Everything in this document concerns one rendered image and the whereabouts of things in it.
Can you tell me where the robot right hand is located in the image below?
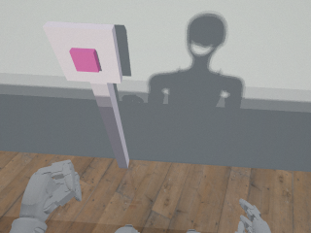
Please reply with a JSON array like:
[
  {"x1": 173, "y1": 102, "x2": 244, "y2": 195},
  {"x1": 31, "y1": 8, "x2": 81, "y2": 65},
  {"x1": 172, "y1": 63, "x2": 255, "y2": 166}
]
[{"x1": 234, "y1": 198, "x2": 271, "y2": 233}]

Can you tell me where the robot left forearm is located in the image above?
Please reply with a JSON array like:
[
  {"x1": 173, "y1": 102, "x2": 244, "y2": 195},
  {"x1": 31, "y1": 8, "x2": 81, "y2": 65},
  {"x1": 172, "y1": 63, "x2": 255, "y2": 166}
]
[{"x1": 9, "y1": 217, "x2": 48, "y2": 233}]

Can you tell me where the panel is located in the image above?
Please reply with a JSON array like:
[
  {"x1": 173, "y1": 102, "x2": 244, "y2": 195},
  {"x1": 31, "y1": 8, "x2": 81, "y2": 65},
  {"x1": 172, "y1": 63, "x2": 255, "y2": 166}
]
[{"x1": 43, "y1": 21, "x2": 129, "y2": 169}]

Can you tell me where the robot left hand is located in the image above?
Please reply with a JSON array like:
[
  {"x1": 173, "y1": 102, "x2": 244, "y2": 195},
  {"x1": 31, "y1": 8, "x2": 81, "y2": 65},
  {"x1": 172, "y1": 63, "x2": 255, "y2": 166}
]
[{"x1": 19, "y1": 159, "x2": 82, "y2": 222}]

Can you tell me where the button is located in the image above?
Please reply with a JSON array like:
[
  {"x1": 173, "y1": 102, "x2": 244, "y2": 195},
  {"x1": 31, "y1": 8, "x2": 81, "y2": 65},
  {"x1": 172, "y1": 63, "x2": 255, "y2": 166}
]
[{"x1": 69, "y1": 48, "x2": 100, "y2": 73}]

